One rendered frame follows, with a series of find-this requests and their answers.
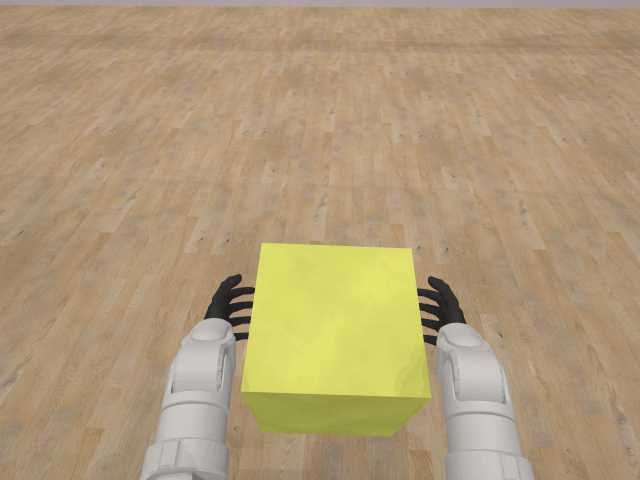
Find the robot left hand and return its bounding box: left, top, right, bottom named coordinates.
left=204, top=274, right=255, bottom=341

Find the robot left forearm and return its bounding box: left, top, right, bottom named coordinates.
left=140, top=318, right=236, bottom=480

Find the robot right forearm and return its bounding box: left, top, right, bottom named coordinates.
left=435, top=323, right=535, bottom=480

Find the robot right hand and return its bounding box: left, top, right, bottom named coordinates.
left=417, top=276, right=467, bottom=346

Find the carton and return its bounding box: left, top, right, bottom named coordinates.
left=241, top=243, right=431, bottom=437

